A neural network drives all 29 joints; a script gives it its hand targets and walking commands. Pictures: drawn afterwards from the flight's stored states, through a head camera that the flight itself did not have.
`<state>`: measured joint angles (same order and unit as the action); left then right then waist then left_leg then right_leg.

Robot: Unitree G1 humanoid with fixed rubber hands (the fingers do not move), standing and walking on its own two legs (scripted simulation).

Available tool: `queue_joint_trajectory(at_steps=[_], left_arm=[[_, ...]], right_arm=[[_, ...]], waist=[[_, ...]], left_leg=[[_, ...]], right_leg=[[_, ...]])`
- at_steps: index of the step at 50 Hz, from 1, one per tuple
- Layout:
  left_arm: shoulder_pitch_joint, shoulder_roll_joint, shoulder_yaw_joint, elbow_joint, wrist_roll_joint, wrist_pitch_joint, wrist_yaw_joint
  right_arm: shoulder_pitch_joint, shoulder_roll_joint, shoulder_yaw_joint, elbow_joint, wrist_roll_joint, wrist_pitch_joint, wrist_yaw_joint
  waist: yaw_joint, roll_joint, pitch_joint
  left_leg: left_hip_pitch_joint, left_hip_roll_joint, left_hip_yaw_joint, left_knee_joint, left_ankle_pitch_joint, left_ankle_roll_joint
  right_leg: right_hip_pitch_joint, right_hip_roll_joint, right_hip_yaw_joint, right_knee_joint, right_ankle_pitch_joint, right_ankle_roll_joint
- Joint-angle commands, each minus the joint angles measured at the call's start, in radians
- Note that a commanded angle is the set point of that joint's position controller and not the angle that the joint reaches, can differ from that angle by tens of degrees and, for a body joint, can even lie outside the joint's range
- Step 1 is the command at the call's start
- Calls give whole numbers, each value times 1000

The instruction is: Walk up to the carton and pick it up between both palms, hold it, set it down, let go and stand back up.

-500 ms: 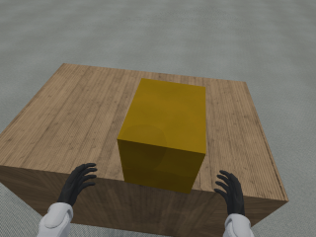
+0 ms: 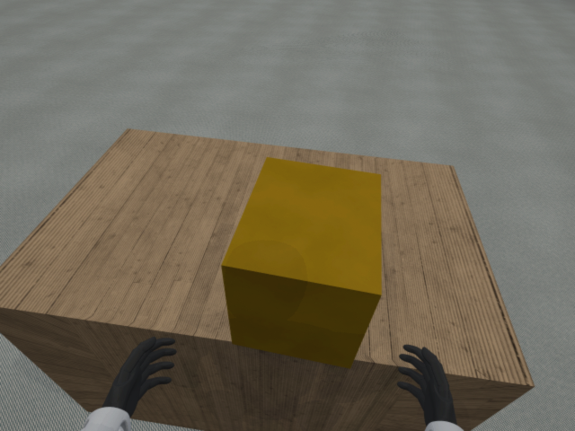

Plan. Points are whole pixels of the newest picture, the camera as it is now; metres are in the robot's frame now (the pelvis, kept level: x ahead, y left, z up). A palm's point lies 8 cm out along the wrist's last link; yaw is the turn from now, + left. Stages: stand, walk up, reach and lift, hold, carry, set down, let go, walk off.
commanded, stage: set down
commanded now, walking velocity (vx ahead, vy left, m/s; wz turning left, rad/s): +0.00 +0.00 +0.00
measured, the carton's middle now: (306, 258) +0.42 -0.02 -0.02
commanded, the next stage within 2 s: let go in 0.80 s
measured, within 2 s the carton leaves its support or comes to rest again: neither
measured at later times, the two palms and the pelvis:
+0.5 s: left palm (128, 418) +0.16 +0.22 -0.06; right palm (444, 430) +0.17 -0.22 -0.06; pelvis +0.02 -0.01 +0.00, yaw +0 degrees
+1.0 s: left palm (134, 422) +0.16 +0.22 -0.07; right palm out of the picture +0.16 -0.24 -0.08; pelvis +0.00 -0.01 +0.00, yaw +0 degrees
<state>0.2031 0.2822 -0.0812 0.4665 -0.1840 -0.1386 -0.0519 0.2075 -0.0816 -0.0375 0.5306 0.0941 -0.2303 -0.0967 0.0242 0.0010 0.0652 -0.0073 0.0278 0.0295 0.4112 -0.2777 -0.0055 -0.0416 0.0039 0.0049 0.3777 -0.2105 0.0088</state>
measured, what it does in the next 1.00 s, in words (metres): stands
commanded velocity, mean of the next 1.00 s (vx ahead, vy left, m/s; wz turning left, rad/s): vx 0.00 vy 0.00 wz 0.00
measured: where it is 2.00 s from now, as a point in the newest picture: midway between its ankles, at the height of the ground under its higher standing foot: outside the picture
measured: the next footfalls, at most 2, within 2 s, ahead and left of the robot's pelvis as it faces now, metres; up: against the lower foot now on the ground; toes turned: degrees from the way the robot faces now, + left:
none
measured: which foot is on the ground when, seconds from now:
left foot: down 0.00-1.00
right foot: down 0.00-1.00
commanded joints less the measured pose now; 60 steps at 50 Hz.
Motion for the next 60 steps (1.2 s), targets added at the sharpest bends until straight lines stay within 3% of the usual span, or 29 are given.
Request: queue_joint_trajectory(at_steps=[1, 14, 24, 39, 40, 41, 43, 49, 53, 60], left_arm=[[-74, 103, 61, -148, 22, -2, 2], [-7, 77, 98, -156, 95, 66, 6], [8, 43, 114, -148, 147, 134, 15], [-47, 10, 127, -82, 189, 225, 48], [-56, 9, 127, -78, 190, 232, 49], [-90, 40, 115, -81, 188, 243, 56], [-103, 27, 110, -92, 189, 252, 67], [-68, 21, 112, -78, 192, 252, 71], [-86, 18, 112, -59, 188, 256, 63], [-112, 32, 109, -71, 187, 258, 66]], right_arm=[[-63, -83, -18, -147, -9, -31, 11], [1, -114, -3, -95, -28, -47, 40], [5, -142, -5, -24, -51, -39, 59], [-58, -181, -13, 67, -99, 1, 95], [-67, -186, -17, 74, -104, 3, 97], [-97, -195, -41, 104, -113, 7, 98], [-103, -201, -43, 107, -119, 6, 104], [-83, -204, -29, 134, -106, -17, 113], [-97, -211, -23, 134, -122, -19, 111], [-99, -206, -24, 123, -127, -19, 106]], waist=[[-2, 43, -27], [7, 30, -44], [4, 34, -31], [-1, 27, -31], [-2, 26, -32], [-24, 26, -24], [-22, 36, -40], [-13, 28, -87], [-11, -3, -80], [-14, -2, -68]], left_leg=[[-83, -10, 13, -84, 296, -44], [-23, -24, 40, -82, 373, -49], [-2, -26, 45, -86, 402, -51], [-28, -24, 50, -81, 355, -44], [-29, -23, 50, -79, 346, -44], [-52, -13, 39, -76, 326, -52], [-47, -13, 42, -75, 294, -53], [-48, -16, 41, -48, 373, -50], [-64, -25, 45, -56, 310, -45], [-89, -31, 53, -67, 244, -29]], right_leg=[[27, 10, 18, -80, 119, -63], [28, 8, 9, -96, 228, -39], [10, 19, -9, -111, 219, -36], [-8, 29, -31, -95, 163, -34], [-13, 29, -33, -91, 159, -33], [-37, 34, -46, -88, 146, -40], [-41, 34, -51, -84, 119, -41], [-4, 26, -39, -59, 246, -41], [-10, 19, -33, -65, 225, -32], [-5, 12, -23, -58, 206, -24]])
